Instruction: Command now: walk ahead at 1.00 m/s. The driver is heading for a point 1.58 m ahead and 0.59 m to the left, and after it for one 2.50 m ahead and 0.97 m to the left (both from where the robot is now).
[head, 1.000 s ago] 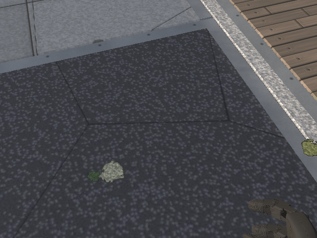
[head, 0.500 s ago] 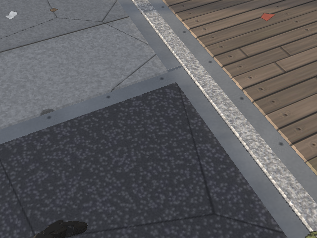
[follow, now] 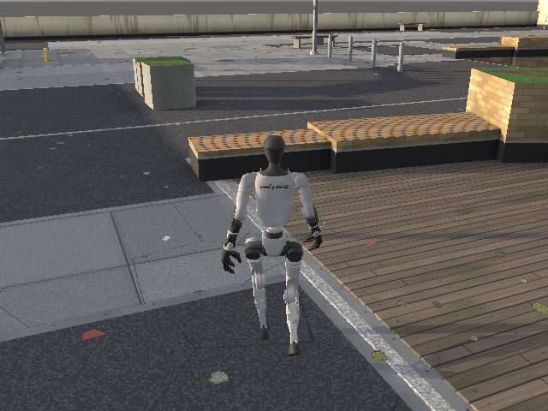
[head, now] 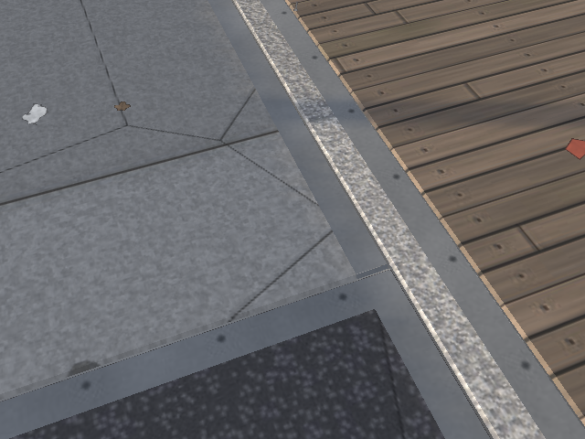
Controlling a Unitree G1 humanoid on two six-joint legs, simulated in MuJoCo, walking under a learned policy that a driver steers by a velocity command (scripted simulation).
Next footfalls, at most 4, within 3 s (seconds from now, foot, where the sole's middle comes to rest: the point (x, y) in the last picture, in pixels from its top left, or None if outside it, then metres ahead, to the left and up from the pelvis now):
0.36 right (367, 378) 0.59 -0.12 -0.75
0.78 left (270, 287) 0.83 0.12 -0.75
1.36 right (326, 259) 0.92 -0.03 -0.75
1.84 left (172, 241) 0.97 0.40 -0.75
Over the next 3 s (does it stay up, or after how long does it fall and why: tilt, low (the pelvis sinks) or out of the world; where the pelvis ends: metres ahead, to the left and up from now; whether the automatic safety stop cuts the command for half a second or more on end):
stays up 1.76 0.89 0.01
